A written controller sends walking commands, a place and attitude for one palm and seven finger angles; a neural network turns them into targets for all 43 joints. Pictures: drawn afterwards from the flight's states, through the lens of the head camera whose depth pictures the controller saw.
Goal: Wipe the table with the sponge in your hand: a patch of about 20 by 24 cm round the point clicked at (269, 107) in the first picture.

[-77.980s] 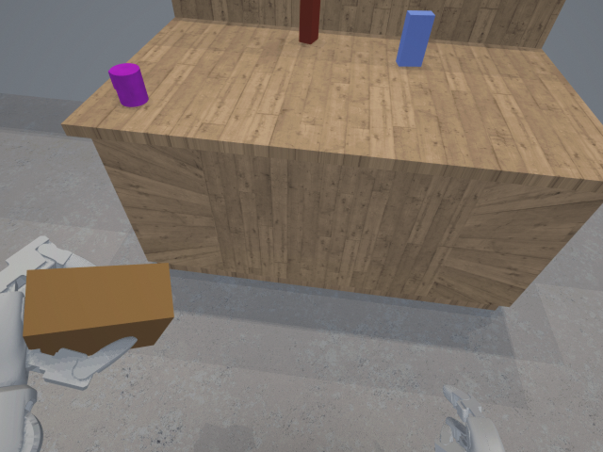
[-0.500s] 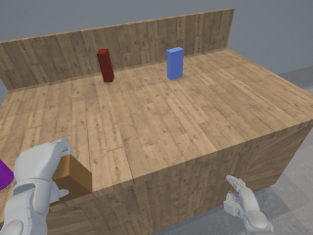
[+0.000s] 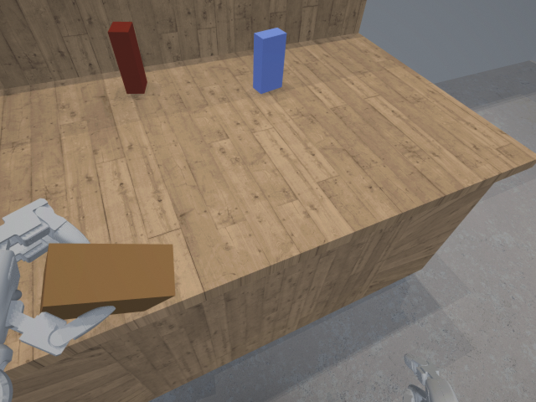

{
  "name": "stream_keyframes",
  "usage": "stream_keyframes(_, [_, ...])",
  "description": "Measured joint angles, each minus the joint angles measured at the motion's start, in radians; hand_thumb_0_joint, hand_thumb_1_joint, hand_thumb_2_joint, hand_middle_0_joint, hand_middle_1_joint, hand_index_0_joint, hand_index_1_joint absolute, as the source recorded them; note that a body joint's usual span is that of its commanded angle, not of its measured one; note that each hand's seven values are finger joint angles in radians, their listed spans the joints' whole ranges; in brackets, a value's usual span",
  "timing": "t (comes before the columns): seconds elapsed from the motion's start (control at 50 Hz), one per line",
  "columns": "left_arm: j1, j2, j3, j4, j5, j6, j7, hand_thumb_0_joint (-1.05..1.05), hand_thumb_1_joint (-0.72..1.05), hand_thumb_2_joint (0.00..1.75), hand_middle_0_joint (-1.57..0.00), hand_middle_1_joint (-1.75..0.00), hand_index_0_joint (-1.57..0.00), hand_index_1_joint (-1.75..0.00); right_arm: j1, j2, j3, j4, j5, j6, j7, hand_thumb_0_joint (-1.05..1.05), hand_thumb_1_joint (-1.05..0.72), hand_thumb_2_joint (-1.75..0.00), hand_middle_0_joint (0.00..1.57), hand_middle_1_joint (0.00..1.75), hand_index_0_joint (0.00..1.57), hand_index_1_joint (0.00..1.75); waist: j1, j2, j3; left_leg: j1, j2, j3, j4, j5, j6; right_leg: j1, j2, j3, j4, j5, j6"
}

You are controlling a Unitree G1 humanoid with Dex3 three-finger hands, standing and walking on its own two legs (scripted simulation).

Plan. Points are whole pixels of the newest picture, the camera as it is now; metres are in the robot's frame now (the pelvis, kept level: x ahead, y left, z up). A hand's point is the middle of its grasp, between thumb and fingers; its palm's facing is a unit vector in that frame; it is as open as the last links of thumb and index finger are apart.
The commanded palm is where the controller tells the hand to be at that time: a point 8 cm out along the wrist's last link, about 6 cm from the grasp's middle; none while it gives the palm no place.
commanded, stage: step back with the hand held close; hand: left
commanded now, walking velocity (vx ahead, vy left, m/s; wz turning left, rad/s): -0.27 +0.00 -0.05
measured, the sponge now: (123, 282) +0.22 +0.19 +0.13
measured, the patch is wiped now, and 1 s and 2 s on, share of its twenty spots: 0.95 0.95 0.95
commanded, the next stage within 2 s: stop stepping back and stand still in 0.92 s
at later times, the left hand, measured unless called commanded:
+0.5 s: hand out of the picture +0.14 +0.27 +0.16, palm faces +0.37 -0.87 -0.33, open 9.5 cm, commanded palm +0.09 +0.32 +0.19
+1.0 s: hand out of the picture +0.03 +0.27 +0.18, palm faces +0.24 -0.91 -0.34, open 9.6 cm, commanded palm -0.02 +0.33 +0.19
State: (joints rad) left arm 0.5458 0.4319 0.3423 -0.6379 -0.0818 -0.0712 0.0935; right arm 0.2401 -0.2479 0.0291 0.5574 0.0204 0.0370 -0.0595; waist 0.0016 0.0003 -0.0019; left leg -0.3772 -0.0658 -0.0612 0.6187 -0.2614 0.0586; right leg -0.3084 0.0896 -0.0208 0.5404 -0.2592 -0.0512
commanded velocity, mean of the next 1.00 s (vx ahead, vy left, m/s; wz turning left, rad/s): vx -0.34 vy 0.00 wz -0.04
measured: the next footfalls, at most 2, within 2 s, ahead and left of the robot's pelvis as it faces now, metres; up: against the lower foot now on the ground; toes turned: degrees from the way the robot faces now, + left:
right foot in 0.94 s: -0.20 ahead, -0.11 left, +0.00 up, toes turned -3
left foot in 1.12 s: -0.17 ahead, +0.17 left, +0.00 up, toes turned -6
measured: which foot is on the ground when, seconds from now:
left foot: down 0.00-0.94, up 0.96-1.00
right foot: down 0.00-0.56, up 0.58-0.92, down 0.94-1.00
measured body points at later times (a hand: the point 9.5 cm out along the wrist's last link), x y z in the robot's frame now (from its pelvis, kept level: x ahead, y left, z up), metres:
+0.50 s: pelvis -0.06 +0.03 -0.02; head -0.06 +0.06 +0.43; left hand +0.12 +0.31 +0.18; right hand +0.13 -0.21 -0.07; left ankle +0.03 +0.08 -0.73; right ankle +0.01 -0.09 -0.73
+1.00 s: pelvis -0.19 +0.06 -0.01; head -0.19 +0.10 +0.43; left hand +0.01 +0.32 +0.19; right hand -0.03 -0.16 -0.08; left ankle -0.05 +0.09 -0.69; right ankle -0.24 -0.11 -0.73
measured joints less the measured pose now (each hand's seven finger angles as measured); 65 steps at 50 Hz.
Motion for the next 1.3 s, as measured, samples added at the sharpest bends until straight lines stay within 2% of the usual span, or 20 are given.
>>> stream_keyframes(0.1, [-0.004, 0.004, 0.034, 0.064, -0.003, -0.012, 0.017, -0.01, -0.49, 1.06, -0.79, -1.41, -0.82, -1.41, 0.021, -0.003, -0.022, 0.034, 0.008, -0.002, -0.007, 0.02, -0.9, -0.89, 0.2, 0.3, 0.2, 0.3, -0.008, 0.009, -0.016, -0.014, -0.012, 0.019, 0.0, 0.01, 0.015, -0.025, -0.014, 0.016, 0.021, 0.002, 0.017])
stream_keyframes(0.26, [-0.032, -0.038, -0.005, 0.106, 0.032, -0.003, 0.013, -0.01, -0.5, 1.06, -0.79, -1.42, -0.82, -1.41, -0.008, 0.021, -0.005, 0.019, -0.009, -0.054, -0.002, 0.02, -0.9, -0.89, 0.2, 0.3, 0.2, 0.3, -0.004, 0.002, -0.023, -0.017, -0.017, 0.044, -0.014, 0.043, 0.033, -0.042, -0.022, 0.037, 0.031, 0.028, 0.033])
stream_keyframes(0.36, [-0.058, -0.037, 0.001, 0.083, 0.054, -0.041, 0.006, -0.01, -0.5, 1.06, -0.79, -1.42, -0.82, -1.41, -0.035, 0.025, -0.002, 0.0, -0.015, -0.068, 0.006, 0.02, -0.9, -0.89, 0.2, 0.3, 0.21, 0.3, 0.002, 0.014, -0.025, -0.064, -0.002, 0.035, 0.048, -0.001, 0.031, -0.061, -0.012, 0.016, 0.034, 0.046, 0.031])
stream_keyframes(0.46, [-0.079, -0.042, -0.003, 0.063, 0.031, -0.064, 0.018, -0.01, -0.5, 1.06, -0.8, -1.42, -0.82, -1.41, -0.051, 0.021, -0.012, 0.0, -0.006, -0.059, 0.011, 0.01, -0.9, -0.89, 0.2, 0.3, 0.21, 0.3, -0.01, 0.005, -0.025, -0.127, 0.013, 0.043, 0.121, -0.065, -0.013, -0.097, -0.027, -0.022, 0.07, 0.044, 0.03])
stream_keyframes(0.54, [-0.064, -0.04, -0.003, 0.025, 0.026, -0.069, 0.024, -0.01, -0.5, 1.07, -0.8, -1.42, -0.82, -1.41, -0.049, 0.018, -0.016, -0.011, 0.0, -0.053, 0.007, 0.01, -0.9, -0.89, 0.2, 0.3, 0.21, 0.3, -0.014, -0.017, -0.011, -0.147, 0.026, 0.078, 0.126, 0.021, 0.018, -0.128, -0.044, -0.032, 0.121, 0.034, 0.045])
stream_keyframes(0.6, [-0.057, -0.032, 0.025, 0.021, 0.052, -0.068, 0.026, -0.01, -0.5, 1.07, -0.8, -1.42, -0.82, -1.41, -0.05, 0.023, -0.019, -0.013, -0.014, -0.073, 0.006, 0.01, -0.9, -0.89, 0.2, 0.3, 0.21, 0.3, 0.001, -0.021, 0.006, -0.148, 0.032, 0.102, 0.117, 0.065, 0.063, -0.179, -0.024, 0.015, 0.289, -0.076, 0.056])
stream_keyframes(0.64, [-0.078, -0.027, 0.039, 0.039, 0.067, -0.06, 0.028, -0.01, -0.51, 1.07, -0.8, -1.42, -0.82, -1.41, -0.046, 0.033, -0.023, -0.001, -0.022, -0.091, 0.011, 0.01, -0.9, -0.89, 0.2, 0.3, 0.21, 0.3, 0.009, -0.009, 0.011, -0.143, 0.039, 0.101, 0.092, 0.081, 0.069, -0.199, -0.001, 0.049, 0.475, -0.126, 0.063])
stream_keyframes(0.68, [-0.106, -0.028, 0.049, 0.048, 0.067, -0.053, 0.033, -0.01, -0.51, 1.07, -0.8, -1.42, -0.82, -1.41, -0.04, 0.046, -0.02, 0.017, -0.021, -0.106, 0.019, 0.01, -0.9, -0.89, 0.2, 0.3, 0.21, 0.3, 0.021, 0.0, 0.006, -0.14, 0.051, 0.099, 0.048, 0.115, 0.069, -0.178, 0.004, 0.062, 0.553, -0.159, 0.068])
stream_keyframes(0.76, [-0.145, -0.055, 0.048, 0.043, 0.056, -0.051, 0.047, -0.01, -0.51, 1.07, -0.8, -1.42, -0.82, -1.41, -0.039, 0.077, 0.004, 0.047, -0.014, -0.126, 0.032, 0.01, -0.9, -0.89, 0.2, 0.3, 0.21, 0.3, 0.037, 0.003, -0.007, -0.133, 0.079, 0.11, -0.063, 0.194, 0.055, -0.077, -0.021, 0.058, 0.449, -0.186, 0.067])
stream_keyframes(0.82, [-0.161, -0.074, 0.02, 0.044, 0.048, -0.055, 0.043, -0.01, -0.51, 1.07, -0.8, -1.42, -0.82, -1.42, -0.053, 0.094, 0.017, 0.053, -0.016, -0.137, 0.037, 0.01, -0.9, -0.89, 0.2, 0.3, 0.21, 0.3, 0.029, 0.011, -0.005, -0.138, 0.094, 0.114, -0.132, 0.25, 0.036, 0.002, -0.03, 0.051, 0.304, -0.189, 0.053])
stream_keyframes(0.9, [-0.148, -0.053, -0.005, 0.043, 0.035, -0.067, 0.022, -0.01, -0.51, 1.07, -0.8, -1.42, -0.82, -1.42, -0.082, 0.111, 0.017, 0.047, -0.024, -0.133, 0.045, 0.01, -0.9, -0.89, 0.2, 0.3, 0.21, 0.3, 0.008, 0.019, 0.0, -0.169, 0.096, 0.12, -0.181, 0.298, -0.005, 0.092, -0.03, 0.033, 0.11, -0.183, 0.026])
stream_keyframes(0.92, [-0.138, -0.038, -0.002, 0.038, 0.03, -0.074, 0.018, -0.01, -0.51, 1.07, -0.8, -1.42, -0.82, -1.42, -0.089, 0.112, 0.017, 0.042, -0.024, -0.13, 0.046, 0.01, -0.9, -0.89, 0.2, 0.3, 0.21, 0.3, 0.004, 0.013, 0.002, -0.191, 0.091, 0.125, -0.16, 0.273, -0.016, 0.117, -0.038, 0.025, 0.043, -0.164, 0.01])
stream_keyframes(0.96, [-0.118, -0.031, -0.01, 0.031, 0.023, -0.094, 0.008, -0.01, -0.51, 1.07, -0.8, -1.42, -0.82, -1.42, -0.102, 0.097, 0.008, 0.051, -0.018, -0.123, 0.046, 0.01, -0.9, -0.89, 0.2, 0.3, 0.21, 0.3, -0.007, 0.043, 0.028, -0.25, 0.089, 0.091, 0.008, 0.095, -0.065, 0.138, -0.034, 0.011, 0.001, -0.111, 0.057])
stream_keyframes(0.98, [-0.102, -0.029, -0.022, 0.025, 0.02, -0.104, 0.001, -0.01, -0.51, 1.07, -0.8, -1.42, -0.82, -1.42, -0.094, 0.089, 0.002, 0.063, -0.012, -0.115, 0.042, 0.01, -0.9, -0.89, 0.2, 0.3, 0.21, 0.3, -0.012, 0.052, 0.03, -0.277, 0.074, 0.067, 0.178, -0.03, -0.084, 0.144, -0.033, 0.008, 0.009, -0.105, 0.081])
stream_keyframes(1.02, [-0.065, -0.021, -0.031, 0.004, 0.016, -0.12, -0.018, -0.01, -0.51, 1.07, -0.8, -1.42, -0.82, -1.42, -0.053, 0.085, -0.008, 0.082, 0.009, -0.091, 0.038, 0.01, -0.9, -0.89, 0.2, 0.3, 0.21, 0.3, -0.006, 0.022, -0.002, -0.303, 0.033, 0.041, 0.531, -0.179, -0.094, 0.142, -0.053, 0.023, 0.024, -0.105, 0.105])
stream_keyframes(1.06, [-0.061, -0.017, -0.013, -0.006, 0.013, -0.126, -0.033, -0.01, -0.51, 1.07, -0.8, -1.42, -0.82, -1.41, -0.011, 0.085, -0.005, 0.075, 0.014, -0.059, 0.033, 0.01, -0.9, -0.89, 0.2, 0.3, 0.21, 0.3, -0.002, -0.033, -0.037, -0.242, 0.03, 0.032, 0.636, -0.221, -0.089, 0.123, -0.081, 0.039, 0.033, -0.096, 0.11])
stream_keyframes(1.12, [-0.112, -0.014, 0.032, 0.019, 0.011, -0.132, -0.024, -0.01, -0.51, 1.07, -0.8, -1.42, -0.83, -1.41, 0.016, 0.037, 0.003, 0.01, 0.02, -0.05, 0.024, 0.02, -0.9, -0.89, 0.2, 0.3, 0.21, 0.3, -0.022, -0.037, -0.054, -0.07, 0.091, -0.004, 0.296, -0.097, -0.07, 0.014, -0.106, -0.006, 0.138, -0.092, 0.091])
stream_keyframes(1.14, [-0.138, -0.01, 0.049, 0.033, 0.011, -0.133, -0.014, -0.01, -0.51, 1.07, -0.8, -1.42, -0.83, -1.41, 0.007, 0.016, -0.01, -0.009, 0.019, -0.065, 0.021, 0.02, -0.9, -0.89, 0.2, 0.3, 0.21, 0.3, -0.031, -0.022, -0.044, -0.052, 0.093, -0.009, 0.225, -0.16, -0.054, -0.043, -0.108, -0.005, 0.211, -0.122, 0.076])
stream_keyframes(1.2, [-0.193, 0.008, 0.091, 0.093, 0.011, -0.101, 0.008, -0.01, -0.51, 1.07, -0.8, -1.42, -0.83, -1.42, -0.057, 0.037, -0.034, 0.017, 0.016, -0.095, 0.025, 0.02, -0.9, -0.89, 0.2, 0.3, 0.2, 0.3, -0.022, -0.075, 0.037, -0.091, 0.051, 0.059, 0.258, -0.145, 0.003, -0.157, -0.093, 0.094, 0.414, -0.216, 0.058])
stream_keyframes(1.3, [-0.05, -0.02, 0.056, 0.018, 0.013, -0.04, 0.013, -0.01, -0.51, 1.07, -0.8, -1.42, -0.82, -1.42, -0.018, 0.093, -0.012, 0.03, 0.007, -0.127, 0.072, 0.02, -0.9, -0.89, 0.2, 0.3, 0.2, 0.3, -0.059, -0.101, 0.018, -0.058, 0.042, 0.082, 0.123, -0.011, 0.007, -0.179, -0.041, 0.046, 0.455, -0.138, 0.057])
